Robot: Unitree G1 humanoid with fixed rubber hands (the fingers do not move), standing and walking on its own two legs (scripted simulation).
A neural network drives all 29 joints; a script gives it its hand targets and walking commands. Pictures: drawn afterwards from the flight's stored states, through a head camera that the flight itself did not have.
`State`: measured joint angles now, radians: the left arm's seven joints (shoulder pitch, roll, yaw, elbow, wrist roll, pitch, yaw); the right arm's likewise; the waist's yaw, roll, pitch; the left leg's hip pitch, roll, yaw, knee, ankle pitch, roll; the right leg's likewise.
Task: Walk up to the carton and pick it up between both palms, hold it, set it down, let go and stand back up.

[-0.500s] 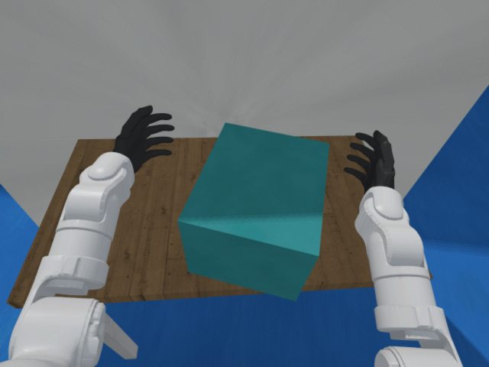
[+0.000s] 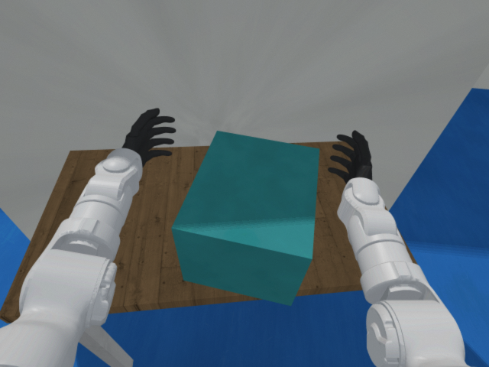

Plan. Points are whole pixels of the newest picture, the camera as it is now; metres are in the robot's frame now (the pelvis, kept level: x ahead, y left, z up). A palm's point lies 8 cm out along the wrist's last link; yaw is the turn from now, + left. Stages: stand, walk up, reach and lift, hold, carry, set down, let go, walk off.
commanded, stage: reach and lift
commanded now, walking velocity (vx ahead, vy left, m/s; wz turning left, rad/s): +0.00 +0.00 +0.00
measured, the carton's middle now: (252, 213) +0.40 -0.03 +0.00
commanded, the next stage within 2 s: none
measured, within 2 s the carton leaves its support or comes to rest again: neither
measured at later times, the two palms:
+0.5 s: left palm (150, 178) +0.45 +0.16 +0.06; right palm (343, 201) +0.38 -0.20 +0.05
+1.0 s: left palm (170, 188) +0.44 +0.12 +0.04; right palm (337, 209) +0.37 -0.19 +0.04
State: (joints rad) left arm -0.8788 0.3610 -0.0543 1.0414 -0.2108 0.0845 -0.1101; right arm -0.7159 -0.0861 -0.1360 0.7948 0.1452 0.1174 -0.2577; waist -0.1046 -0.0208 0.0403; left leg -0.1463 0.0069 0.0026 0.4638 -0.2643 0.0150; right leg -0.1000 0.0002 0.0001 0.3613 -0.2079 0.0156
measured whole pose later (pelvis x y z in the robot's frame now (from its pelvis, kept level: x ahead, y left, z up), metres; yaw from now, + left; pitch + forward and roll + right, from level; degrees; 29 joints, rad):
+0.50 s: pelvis +0.02 +0.00 +0.00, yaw +0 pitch +8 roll -2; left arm -0.83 0.30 -0.05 1.22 -0.14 -0.17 -0.11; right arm -0.67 -0.09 -0.07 1.08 0.15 -0.29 -0.24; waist -0.10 -0.02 -0.06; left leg -0.34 0.01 0.00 0.46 -0.26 0.01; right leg -0.29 0.00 0.00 0.36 -0.20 0.02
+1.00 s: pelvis +0.02 +0.00 +0.00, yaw +0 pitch +9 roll -2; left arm -0.80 0.16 0.13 1.22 0.08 -0.22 -0.06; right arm -0.65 -0.01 -0.16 1.11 0.10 -0.40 -0.24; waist -0.10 -0.02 -0.08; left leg -0.37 0.01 0.00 0.47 -0.25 0.01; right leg -0.33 0.00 0.00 0.36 -0.20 0.02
